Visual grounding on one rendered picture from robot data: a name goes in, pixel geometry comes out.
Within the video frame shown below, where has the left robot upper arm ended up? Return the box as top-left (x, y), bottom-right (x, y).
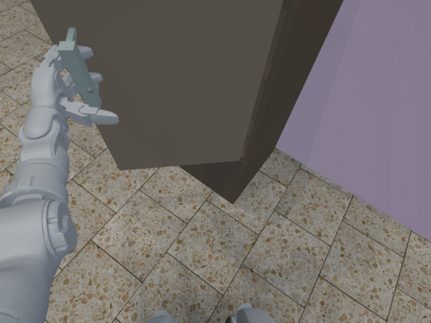
top-left (0, 199), bottom-right (77, 323)

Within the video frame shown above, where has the handle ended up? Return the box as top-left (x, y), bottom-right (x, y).
top-left (57, 28), bottom-right (102, 110)

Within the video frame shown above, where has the left robot forearm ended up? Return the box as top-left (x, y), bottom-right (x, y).
top-left (0, 107), bottom-right (70, 209)

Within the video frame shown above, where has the robot right shin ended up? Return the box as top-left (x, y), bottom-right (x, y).
top-left (235, 303), bottom-right (252, 313)

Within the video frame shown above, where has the robot left hand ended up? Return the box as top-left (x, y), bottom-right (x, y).
top-left (30, 45), bottom-right (119, 127)

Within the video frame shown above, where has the cupboard door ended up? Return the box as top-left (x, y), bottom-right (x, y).
top-left (30, 0), bottom-right (283, 171)

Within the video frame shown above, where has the robot left shin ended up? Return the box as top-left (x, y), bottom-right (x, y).
top-left (154, 310), bottom-right (169, 317)

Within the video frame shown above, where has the robot shin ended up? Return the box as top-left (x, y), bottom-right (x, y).
top-left (235, 303), bottom-right (252, 313)
top-left (154, 310), bottom-right (169, 317)

